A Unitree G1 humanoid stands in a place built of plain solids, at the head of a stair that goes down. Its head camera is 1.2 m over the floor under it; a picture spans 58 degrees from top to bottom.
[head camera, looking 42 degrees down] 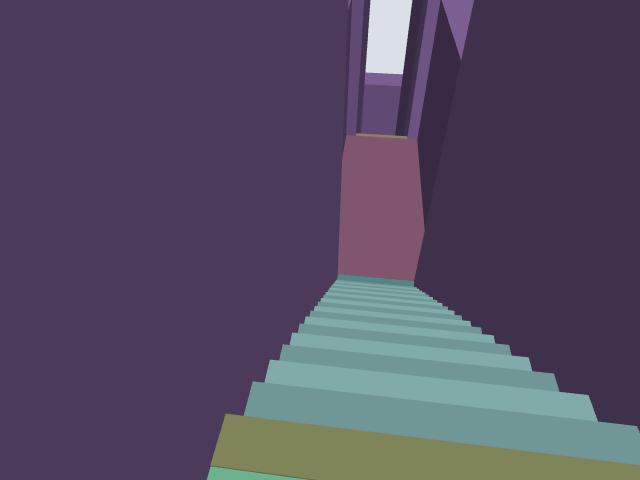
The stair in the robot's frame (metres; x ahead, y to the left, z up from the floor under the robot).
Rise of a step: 0.21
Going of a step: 0.22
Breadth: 1.30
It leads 7 degrees to the right of straight ahead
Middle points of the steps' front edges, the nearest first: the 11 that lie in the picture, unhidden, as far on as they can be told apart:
0.51 -0.37 0.00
0.73 -0.40 -0.21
0.96 -0.43 -0.42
1.18 -0.46 -0.63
1.40 -0.49 -0.84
1.63 -0.52 -1.06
1.85 -0.54 -1.27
2.07 -0.57 -1.48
2.29 -0.60 -1.69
2.52 -0.63 -1.90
2.74 -0.66 -2.11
